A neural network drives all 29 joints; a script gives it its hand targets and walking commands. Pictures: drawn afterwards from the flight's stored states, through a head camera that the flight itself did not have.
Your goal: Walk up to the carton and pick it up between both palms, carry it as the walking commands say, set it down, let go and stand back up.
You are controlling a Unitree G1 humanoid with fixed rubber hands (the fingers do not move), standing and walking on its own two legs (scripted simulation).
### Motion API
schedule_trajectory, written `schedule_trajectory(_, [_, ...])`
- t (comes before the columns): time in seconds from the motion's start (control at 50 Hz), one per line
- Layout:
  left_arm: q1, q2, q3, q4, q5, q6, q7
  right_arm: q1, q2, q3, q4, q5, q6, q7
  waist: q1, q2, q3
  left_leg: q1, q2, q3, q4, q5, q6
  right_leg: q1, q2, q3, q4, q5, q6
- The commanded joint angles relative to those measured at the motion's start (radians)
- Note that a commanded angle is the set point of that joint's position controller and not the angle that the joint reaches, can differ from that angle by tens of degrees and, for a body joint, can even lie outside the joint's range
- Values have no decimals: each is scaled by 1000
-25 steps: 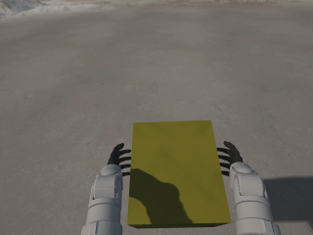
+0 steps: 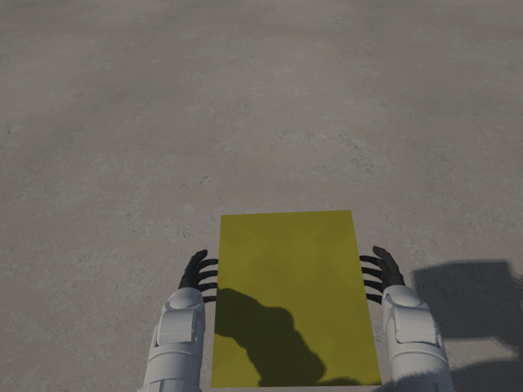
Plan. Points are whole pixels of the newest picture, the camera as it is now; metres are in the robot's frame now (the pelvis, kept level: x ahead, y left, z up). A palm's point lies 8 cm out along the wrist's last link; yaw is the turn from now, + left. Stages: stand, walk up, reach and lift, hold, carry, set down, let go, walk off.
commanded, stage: set down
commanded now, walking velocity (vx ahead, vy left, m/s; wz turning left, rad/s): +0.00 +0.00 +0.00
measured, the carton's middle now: (289, 300) +0.32 -0.06 -0.09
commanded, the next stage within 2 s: none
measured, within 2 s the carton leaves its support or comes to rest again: neither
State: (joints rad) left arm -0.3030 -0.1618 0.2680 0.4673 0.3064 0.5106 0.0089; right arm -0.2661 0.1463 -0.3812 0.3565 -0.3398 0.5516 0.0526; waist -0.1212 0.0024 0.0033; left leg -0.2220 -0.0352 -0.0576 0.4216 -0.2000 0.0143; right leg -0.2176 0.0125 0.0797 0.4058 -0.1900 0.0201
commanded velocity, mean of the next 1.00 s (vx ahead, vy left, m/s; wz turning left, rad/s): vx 0.00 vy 0.00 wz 0.00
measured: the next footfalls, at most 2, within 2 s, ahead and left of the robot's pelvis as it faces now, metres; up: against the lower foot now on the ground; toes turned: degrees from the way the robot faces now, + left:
none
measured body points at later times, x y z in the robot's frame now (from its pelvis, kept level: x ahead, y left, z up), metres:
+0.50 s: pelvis -0.03 +0.00 -0.04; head +0.09 -0.01 +0.39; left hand +0.34 +0.10 -0.09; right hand +0.29 -0.22 -0.09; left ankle +0.01 +0.11 -0.74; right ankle +0.02 -0.13 -0.74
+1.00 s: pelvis -0.05 -0.01 -0.11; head +0.13 -0.02 +0.30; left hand +0.37 +0.09 -0.17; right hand +0.32 -0.23 -0.17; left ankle +0.01 +0.11 -0.74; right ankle +0.02 -0.13 -0.74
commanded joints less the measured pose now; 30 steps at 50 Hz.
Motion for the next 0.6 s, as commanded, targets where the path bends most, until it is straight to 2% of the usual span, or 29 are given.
schedule_trajectory(0.0, [-467, -870, -498, 5, -200, -91, -251, -441, 788, 514, 29, 215, -70, 235, -13, 7, -377, 67, -54, -40, 20, 260, -8, 55, 65, -13, 16, 358, -9])
schedule_trajectory(0.06, [-461, -864, -491, 34, -186, -125, -250, -430, 791, 512, 33, 203, -105, 225, -26, -9, -413, 5, -64, -42, 48, 243, -6, 30, 66, -16, 43, 391, -2])
schedule_trajectory(0.14, [-454, -840, -461, 65, -157, -158, -240, -426, 783, 490, 64, 183, -137, 221, -23, -18, -436, -75, -72, -38, 82, 224, -4, -23, 71, -23, 75, 379, 2])
schedule_trajectory(0.32, [-490, -839, -412, 110, -100, -206, -219, -493, 757, 431, 116, 149, -204, 241, -15, 24, -485, -237, -81, -18, 180, 165, -14, -241, 83, -48, 174, 259, -8])
schedule_trajectory(0.44, [-579, -877, -425, 123, -102, -223, -220, -605, 756, 439, 117, 160, -235, 263, -25, 34, -601, -338, -84, -8, 267, 101, -16, -356, 89, -66, 272, 181, -12])
schedule_trajectory(0.58, [-686, -919, -437, 133, -119, -206, -225, -722, 769, 439, 138, 177, -224, 296, -37, 48, -707, -441, -83, -3, 353, 8, -19, -485, 84, -83, 374, 78, -19])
